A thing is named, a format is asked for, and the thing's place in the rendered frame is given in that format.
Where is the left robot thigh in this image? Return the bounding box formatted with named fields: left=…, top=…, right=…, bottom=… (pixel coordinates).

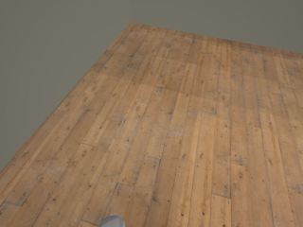
left=98, top=215, right=126, bottom=227

